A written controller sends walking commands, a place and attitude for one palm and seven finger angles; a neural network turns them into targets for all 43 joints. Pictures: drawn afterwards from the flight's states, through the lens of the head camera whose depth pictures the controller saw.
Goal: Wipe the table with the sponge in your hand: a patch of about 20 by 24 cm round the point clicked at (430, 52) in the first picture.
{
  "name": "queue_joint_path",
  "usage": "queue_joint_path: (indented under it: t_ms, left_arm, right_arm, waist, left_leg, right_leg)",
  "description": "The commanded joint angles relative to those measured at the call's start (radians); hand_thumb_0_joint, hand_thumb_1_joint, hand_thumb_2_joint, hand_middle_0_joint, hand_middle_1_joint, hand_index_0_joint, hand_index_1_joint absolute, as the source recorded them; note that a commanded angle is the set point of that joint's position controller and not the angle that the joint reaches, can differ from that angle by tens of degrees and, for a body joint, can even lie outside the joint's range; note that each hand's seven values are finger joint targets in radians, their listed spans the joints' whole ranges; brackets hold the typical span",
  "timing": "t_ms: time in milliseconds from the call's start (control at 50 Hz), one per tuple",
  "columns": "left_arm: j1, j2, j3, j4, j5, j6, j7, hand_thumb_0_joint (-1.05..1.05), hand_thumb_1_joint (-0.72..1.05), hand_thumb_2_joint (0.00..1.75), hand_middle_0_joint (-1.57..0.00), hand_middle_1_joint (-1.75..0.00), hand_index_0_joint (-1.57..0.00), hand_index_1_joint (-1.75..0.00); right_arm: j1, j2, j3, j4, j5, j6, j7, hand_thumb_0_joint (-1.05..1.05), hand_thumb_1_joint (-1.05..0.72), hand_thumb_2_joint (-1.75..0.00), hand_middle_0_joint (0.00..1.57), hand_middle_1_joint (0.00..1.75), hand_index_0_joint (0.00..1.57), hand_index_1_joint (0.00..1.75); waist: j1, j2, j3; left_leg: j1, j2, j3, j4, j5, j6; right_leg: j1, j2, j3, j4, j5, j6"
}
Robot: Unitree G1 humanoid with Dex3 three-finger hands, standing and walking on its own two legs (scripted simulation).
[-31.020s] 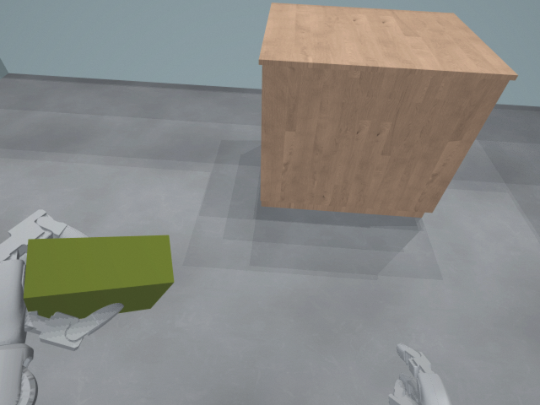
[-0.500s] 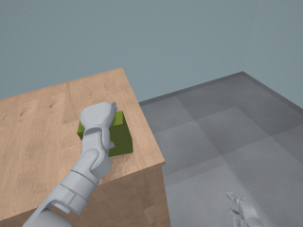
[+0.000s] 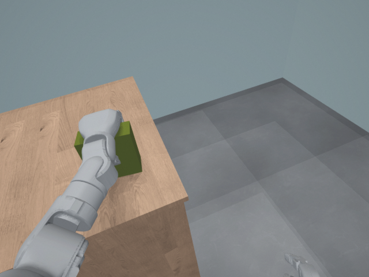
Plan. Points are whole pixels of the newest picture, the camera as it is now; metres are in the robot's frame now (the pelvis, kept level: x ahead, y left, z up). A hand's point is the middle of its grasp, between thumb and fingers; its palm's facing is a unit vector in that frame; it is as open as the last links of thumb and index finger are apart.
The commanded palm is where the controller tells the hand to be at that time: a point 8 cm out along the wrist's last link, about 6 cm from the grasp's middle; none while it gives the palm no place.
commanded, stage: wipe forward along the third lane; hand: left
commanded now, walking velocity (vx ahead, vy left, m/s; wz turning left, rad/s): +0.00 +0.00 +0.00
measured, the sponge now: (114, 158) +0.39 +0.21 +0.07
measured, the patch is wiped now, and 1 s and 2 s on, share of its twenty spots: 1.00 1.00 1.00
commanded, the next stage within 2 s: wipe back along the third lane in 0.58 s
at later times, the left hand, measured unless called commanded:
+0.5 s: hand (101, 132) +0.43 +0.24 +0.12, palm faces -0.07 -0.03 -1.00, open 9.9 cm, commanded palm +0.42 +0.26 +0.16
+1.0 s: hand (93, 131) +0.44 +0.27 +0.12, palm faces +0.03 -0.04 -1.00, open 9.9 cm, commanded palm +0.40 +0.26 +0.15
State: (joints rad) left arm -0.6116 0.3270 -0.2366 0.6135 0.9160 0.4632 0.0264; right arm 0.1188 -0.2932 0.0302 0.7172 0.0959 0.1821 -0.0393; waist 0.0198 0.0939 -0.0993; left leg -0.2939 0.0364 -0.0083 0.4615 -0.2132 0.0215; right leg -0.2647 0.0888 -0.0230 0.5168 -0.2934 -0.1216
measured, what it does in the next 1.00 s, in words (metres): shifts its weight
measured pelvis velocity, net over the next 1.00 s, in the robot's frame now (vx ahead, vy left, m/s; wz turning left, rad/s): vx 0.02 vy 0.05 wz -0.03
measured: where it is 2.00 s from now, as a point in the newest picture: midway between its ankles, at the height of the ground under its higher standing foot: outside the picture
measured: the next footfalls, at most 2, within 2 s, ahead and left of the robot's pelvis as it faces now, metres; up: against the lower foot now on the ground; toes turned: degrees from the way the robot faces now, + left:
none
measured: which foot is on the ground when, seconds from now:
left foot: down 0.00-1.00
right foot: down 0.00-1.00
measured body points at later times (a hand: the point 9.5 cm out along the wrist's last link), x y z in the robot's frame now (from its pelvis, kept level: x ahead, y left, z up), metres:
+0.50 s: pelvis +0.00 +0.00 +0.00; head +0.00 -0.04 +0.45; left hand +0.43 +0.24 +0.17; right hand +0.12 -0.26 -0.14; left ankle +0.02 +0.17 -0.73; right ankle -0.02 -0.03 -0.74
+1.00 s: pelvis +0.02 +0.05 +0.00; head +0.01 +0.02 +0.45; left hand +0.43 +0.26 +0.17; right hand +0.13 -0.21 -0.13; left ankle +0.02 +0.18 -0.73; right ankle -0.02 -0.03 -0.74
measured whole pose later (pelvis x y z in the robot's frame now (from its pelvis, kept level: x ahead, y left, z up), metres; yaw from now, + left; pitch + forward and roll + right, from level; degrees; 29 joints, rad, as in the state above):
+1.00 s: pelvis +0.02 +0.05 +0.00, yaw -2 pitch +6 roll +0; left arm -0.67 0.38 -0.20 0.74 0.92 0.39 0.12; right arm 0.19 -0.29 0.00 0.74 0.10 0.19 -0.01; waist -0.01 0.08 -0.13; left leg -0.33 0.00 -0.02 0.47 -0.23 0.00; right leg -0.28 0.07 0.02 0.45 -0.27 -0.06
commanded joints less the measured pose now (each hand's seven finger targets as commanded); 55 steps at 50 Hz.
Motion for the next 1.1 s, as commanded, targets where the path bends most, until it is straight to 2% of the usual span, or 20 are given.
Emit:
queue_joint_path:
  t_ms: [0,60,80,160,200,260,320,360,400,520,560,640,660,720,780,840,900,980,1040,1080]
  left_arm:
    - [-0.206,0.233,0.077,-0.002,0.053,0.003,0.023,0.00,0.10,1.30,-1.20,-1.60,-1.20,-1.60]
    - [-0.243,0.204,0.056,-0.019,0.044,-0.006,0.022,0.00,0.10,1.30,-1.20,-1.60,-1.20,-1.60]
    - [-0.225,0.250,0.091,0.001,0.047,-0.009,0.026,0.00,0.10,1.30,-1.20,-1.60,-1.20,-1.60]
    - [-0.325,0.276,0.088,0.044,0.050,-0.021,0.024,0.00,0.10,1.30,-1.20,-1.60,-1.20,-1.60]
    - [-0.337,0.330,0.118,0.098,0.062,-0.031,0.026,0.00,0.10,1.30,-1.20,-1.60,-1.20,-1.60]
    - [-0.405,0.304,0.091,0.120,0.069,-0.056,0.018,0.00,0.10,1.30,-1.20,-1.60,-1.20,-1.60]
    - [-0.417,0.363,0.130,0.182,0.075,-0.083,0.019,0.00,0.10,1.30,-1.20,-1.60,-1.20,-1.60]
    - [-0.456,0.345,0.114,0.165,0.069,-0.106,0.018,0.00,0.10,1.30,-1.20,-1.60,-1.20,-1.60]
    - [-0.464,0.385,0.136,0.210,0.079,-0.119,0.023,0.00,0.10,1.30,-1.20,-1.60,-1.20,-1.60]
    - [-0.522,0.437,0.160,0.259,0.085,-0.148,0.031,0.00,0.10,1.30,-1.20,-1.60,-1.20,-1.60]
    - [-0.535,0.438,0.163,0.251,0.085,-0.158,0.029,0.00,0.10,1.30,-1.20,-1.60,-1.20,-1.60]
    - [-0.515,0.433,0.164,0.286,0.091,-0.167,0.030,0.00,0.10,1.30,-1.20,-1.60,-1.20,-1.60]
    - [-0.527,0.387,0.135,0.257,0.081,-0.175,0.024,0.00,0.10,1.30,-1.20,-1.60,-1.20,-1.60]
    - [-0.431,0.358,0.143,0.254,0.076,-0.179,0.030,0.00,0.10,1.30,-1.20,-1.60,-1.20,-1.60]
    - [-0.347,0.281,0.120,0.173,0.052,-0.178,0.044,0.00,0.10,1.30,-1.20,-1.60,-1.20,-1.60]
    - [-0.295,0.244,0.111,0.146,0.020,-0.136,0.064,0.00,0.10,1.30,-1.20,-1.60,-1.20,-1.60]
    - [-0.287,0.163,0.045,0.092,0.010,-0.073,0.070,0.00,0.10,1.30,-1.20,-1.60,-1.20,-1.60]
    - [-0.280,0.153,0.044,0.032,-0.003,0.015,0.071,0.00,0.10,1.30,-1.20,-1.60,-1.20,-1.60]
    - [-0.238,0.091,0.005,-0.017,-0.007,0.070,0.060,0.00,0.10,1.30,-1.20,-1.60,-1.20,-1.60]
    - [-0.206,0.068,-0.008,-0.049,-0.009,0.093,0.055,0.00,0.10,1.30,-1.20,-1.60,-1.20,-1.60]
  right_arm:
    - [-0.151,-0.099,-0.035,-0.151,0.000,-0.047,0.001,0.00,-0.90,-0.90,0.20,0.30,0.20,0.30]
    - [-0.145,-0.094,-0.039,-0.157,0.001,-0.049,0.002,0.00,-0.90,-0.90,0.20,0.30,0.20,0.30]
    - [-0.137,-0.103,-0.039,-0.147,-0.001,-0.049,0.000,0.00,-0.90,-0.90,0.20,0.30,0.20,0.30]
    - [-0.127,-0.101,-0.037,-0.134,0.001,-0.052,-0.009,0.00,-0.90,-0.90,0.20,0.30,0.20,0.30]
    - [-0.115,-0.108,-0.035,-0.120,-0.002,-0.053,-0.015,0.00,-0.90,-0.90,0.20,0.30,0.20,0.30]
    - [-0.098,-0.102,-0.038,-0.121,-0.001,-0.056,-0.016,0.00,-0.90,-0.90,0.20,0.30,0.20,0.30]
    - [-0.070,-0.113,-0.038,-0.111,-0.004,-0.058,-0.018,0.00,-0.90,-0.90,0.20,0.30,0.20,0.30]
    - [-0.062,-0.108,-0.042,-0.117,-0.005,-0.059,-0.019,0.00,-0.90,-0.90,0.20,0.30,0.20,0.30]
    - [-0.041,-0.117,-0.040,-0.107,-0.007,-0.060,-0.018,0.00,-0.90,-0.90,0.20,0.30,0.20,0.30]
    - [-0.002,-0.127,-0.047,-0.092,-0.008,-0.065,-0.017,0.00,-0.90,-0.90,0.20,0.30,0.20,0.30]
    - [0.011,-0.127,-0.054,-0.091,-0.010,-0.062,-0.014,0.00,-0.90,-0.90,0.20,0.30,0.20,0.30]
    - [0.029,-0.134,-0.057,-0.086,-0.010,-0.058,-0.008,0.00,-0.90,-0.90,0.20,0.30,0.20,0.30]
    - [0.030,-0.125,-0.063,-0.092,-0.009,-0.058,-0.005,0.00,-0.90,-0.90,0.20,0.30,0.20,0.30]
    - [0.030,-0.125,-0.067,-0.098,-0.011,-0.056,0.002,0.00,-0.90,-0.90,0.20,0.30,0.20,0.30]
    - [0.010,-0.116,-0.073,-0.115,-0.010,-0.051,0.012,0.00,-0.90,-0.90,0.20,0.30,0.20,0.30]
    - [-0.028,-0.114,-0.069,-0.121,-0.003,-0.047,0.016,0.00,-0.90,-0.90,0.20,0.30,0.20,0.30]
    - [-0.075,-0.105,-0.061,-0.127,0.006,-0.039,0.025,0.00,-0.90,-0.90,0.20,0.30,0.20,0.30]
    - [-0.122,-0.101,-0.056,-0.134,0.006,-0.024,0.029,0.00,-0.90,-0.90,0.20,0.30,0.20,0.30]
    - [-0.161,-0.093,-0.049,-0.152,0.006,-0.011,0.035,0.00,-0.90,-0.90,0.20,0.30,0.20,0.30]
    - [-0.184,-0.088,-0.044,-0.161,0.006,0.000,0.041,0.00,-0.90,-0.90,0.20,0.30,0.20,0.30]
  waist:
    - [0.013,-0.188,-0.156]
    - [0.001,-0.200,-0.169]
    - [0.006,-0.205,-0.167]
    - [-0.012,-0.203,-0.150]
    - [-0.010,-0.186,-0.136]
    - [-0.020,-0.167,-0.174]
    - [-0.023,-0.187,-0.178]
    - [-0.029,-0.162,-0.212]
    - [-0.035,-0.156,-0.187]
    - [-0.051,-0.163,-0.219]
    - [-0.051,-0.141,-0.264]
    - [-0.063,-0.165,-0.245]
    - [-0.060,-0.127,-0.264]
    - [-0.043,-0.150,-0.265]
    - [-0.024,-0.147,-0.278]
    - [-0.020,-0.198,-0.216]
    - [-0.020,-0.163,-0.181]
    - [-0.006,-0.153,-0.200]
    - [0.002,-0.175,-0.200]
    - [0.009,-0.151,-0.200]
  left_leg:
    - [-0.028,-0.081,0.024,0.006,0.106,0.031]
    - [-0.033,-0.082,0.022,0.008,0.110,0.035]
    - [-0.039,-0.081,0.019,0.011,0.101,0.034]
    - [-0.063,-0.081,0.015,0.006,0.070,0.035]
    - [-0.077,-0.082,0.015,0.012,0.053,0.034]
    - [-0.069,-0.081,0.015,0.012,0.068,0.037]
    - [-0.088,-0.077,0.012,0.023,0.063,0.039]
    - [-0.084,-0.079,0.014,0.022,0.068,0.040]
    - [-0.099,-0.074,0.011,0.029,0.059,0.041]
    - [-0.127,-0.068,0.010,0.039,0.048,0.041]
    - [-0.118,-0.073,0.010,0.041,0.079,0.042]
    - [-0.117,-0.067,0.017,0.046,0.084,0.045]
    - [-0.098,-0.073,0.016,0.038,0.106,0.045]
    - [-0.074,-0.068,0.021,0.041,0.128,0.048]
    - [-0.034,-0.070,0.023,0.029,0.168,0.049]
    - [-0.036,-0.068,0.027,0.010,0.134,0.047]
    - [0.003,-0.069,0.025,-0.013,0.141,0.044]
    - [0.047,-0.072,0.024,-0.023,0.174,0.038]
    - [0.078,-0.067,0.016,-0.028,0.208,0.033]
    - [0.101,-0.062,0.006,-0.030,0.239,0.027]
  right_leg:
    - [0.134,-0.089,0.159,-0.108,0.401,0.099]
    - [0.143,-0.093,0.156,-0.108,0.442,0.104]
    - [0.144,-0.093,0.165,-0.107,0.437,0.107]
    - [0.123,-0.096,0.169,-0.120,0.373,0.110]
    - [0.110,-0.098,0.181,-0.125,0.335,0.111]
    - [0.110,-0.098,0.166,-0.118,0.348,0.107]
    - [0.114,-0.102,0.175,-0.115,0.371,0.112]
    - [0.122,-0.102,0.166,-0.112,0.376,0.112]
    - [0.104,-0.102,0.172,-0.114,0.371,0.113]
    - [0.112,-0.109,0.178,-0.111,0.383,0.118]
    - [0.134,-0.103,0.164,-0.097,0.430,0.113]
    - [0.116,-0.100,0.157,-0.102,0.455,0.115]
    - [0.120,-0.092,0.136,-0.100,0.448,0.105]
    - [0.125,-0.088,0.132,-0.102,0.468,0.104]
    - [0.139,-0.077,0.106,-0.100,0.482,0.094]
    - [0.125,-0.074,0.100,-0.123,0.428,0.099]
    - [0.096,-0.065,0.070,-0.133,0.372,0.091]
    - [0.120,-0.064,0.050,-0.128,0.382,0.085]
    - [0.118,-0.061,0.030,-0.122,0.397,0.079]
    - [0.113,-0.060,0.017,-0.108,0.396,0.072]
